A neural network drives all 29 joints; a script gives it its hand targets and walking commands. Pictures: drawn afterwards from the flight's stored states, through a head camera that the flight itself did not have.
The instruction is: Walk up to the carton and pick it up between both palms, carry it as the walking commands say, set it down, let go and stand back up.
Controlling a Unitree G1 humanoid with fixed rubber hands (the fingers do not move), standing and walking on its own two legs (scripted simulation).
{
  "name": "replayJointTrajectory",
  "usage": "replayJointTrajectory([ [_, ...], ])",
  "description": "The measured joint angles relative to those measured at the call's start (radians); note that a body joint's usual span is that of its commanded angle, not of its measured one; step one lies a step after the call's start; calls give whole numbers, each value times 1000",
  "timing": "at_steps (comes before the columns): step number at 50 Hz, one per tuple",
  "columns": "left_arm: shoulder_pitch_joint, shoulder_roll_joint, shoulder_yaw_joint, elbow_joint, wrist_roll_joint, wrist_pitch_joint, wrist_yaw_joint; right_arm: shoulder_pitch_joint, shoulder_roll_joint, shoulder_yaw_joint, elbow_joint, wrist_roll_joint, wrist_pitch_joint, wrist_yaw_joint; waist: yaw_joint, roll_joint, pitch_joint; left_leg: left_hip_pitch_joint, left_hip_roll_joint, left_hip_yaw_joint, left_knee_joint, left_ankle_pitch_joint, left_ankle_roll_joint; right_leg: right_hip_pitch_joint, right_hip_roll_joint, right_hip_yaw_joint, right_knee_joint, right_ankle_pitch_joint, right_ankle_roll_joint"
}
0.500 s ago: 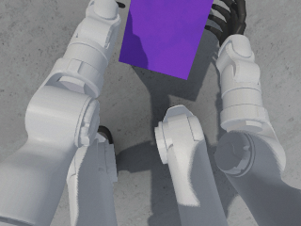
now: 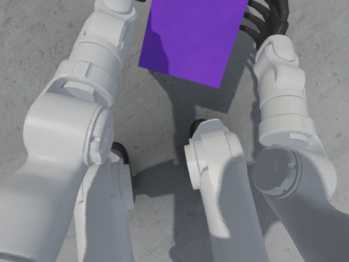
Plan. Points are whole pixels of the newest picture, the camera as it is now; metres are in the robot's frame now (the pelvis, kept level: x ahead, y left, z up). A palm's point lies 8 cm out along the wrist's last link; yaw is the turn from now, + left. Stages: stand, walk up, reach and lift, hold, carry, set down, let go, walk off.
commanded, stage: set down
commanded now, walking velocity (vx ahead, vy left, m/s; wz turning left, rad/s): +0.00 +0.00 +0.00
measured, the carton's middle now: (191, 17) +0.52 -0.14 -0.31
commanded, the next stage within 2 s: none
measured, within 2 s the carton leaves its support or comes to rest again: rests again in 0.04 s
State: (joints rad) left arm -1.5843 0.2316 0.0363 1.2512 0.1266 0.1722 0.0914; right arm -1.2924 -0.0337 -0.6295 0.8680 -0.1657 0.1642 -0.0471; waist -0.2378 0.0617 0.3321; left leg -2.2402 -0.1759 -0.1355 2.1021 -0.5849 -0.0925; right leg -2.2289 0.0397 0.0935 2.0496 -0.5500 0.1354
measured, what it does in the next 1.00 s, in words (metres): stands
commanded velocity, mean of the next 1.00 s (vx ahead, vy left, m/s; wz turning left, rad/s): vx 0.00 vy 0.00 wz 0.00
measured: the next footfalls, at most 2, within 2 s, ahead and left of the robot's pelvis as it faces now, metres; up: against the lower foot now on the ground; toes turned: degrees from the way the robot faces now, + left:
none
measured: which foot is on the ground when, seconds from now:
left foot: down 0.00-1.00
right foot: down 0.00-1.00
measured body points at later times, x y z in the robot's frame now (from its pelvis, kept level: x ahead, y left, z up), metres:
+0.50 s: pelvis +0.01 +0.00 +0.00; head +0.39 -0.02 +0.22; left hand +0.57 -0.02 -0.23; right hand +0.45 -0.27 -0.21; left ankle +0.10 +0.13 -0.37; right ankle +0.12 -0.16 -0.37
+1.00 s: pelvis +0.01 +0.00 -0.01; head +0.39 -0.02 +0.22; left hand +0.57 -0.02 -0.23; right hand +0.45 -0.27 -0.22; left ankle +0.10 +0.13 -0.37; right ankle +0.12 -0.15 -0.37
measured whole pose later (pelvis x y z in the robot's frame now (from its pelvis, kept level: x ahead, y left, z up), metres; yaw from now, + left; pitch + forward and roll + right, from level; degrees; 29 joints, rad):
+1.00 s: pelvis +0.01 +0.00 -0.01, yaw -1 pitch +41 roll -4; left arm -1.55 0.23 0.09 1.24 0.18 0.10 0.05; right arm -1.28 -0.06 -0.62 0.96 -0.16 0.08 -0.02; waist -0.25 0.04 0.35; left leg -2.25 -0.15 -0.12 2.16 -0.62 -0.08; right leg -2.24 0.03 0.08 2.10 -0.58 0.14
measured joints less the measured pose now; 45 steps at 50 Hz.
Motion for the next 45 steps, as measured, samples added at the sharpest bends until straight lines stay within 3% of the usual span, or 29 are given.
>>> replayJointTrajectory([
  [45,28,-6,64,-13,62,-60,-34,12,-21,1,62,2,-55,26,-8,-23,13,-6,21,15,54,-38,9,-6,-7,-7,43,-27,1],
])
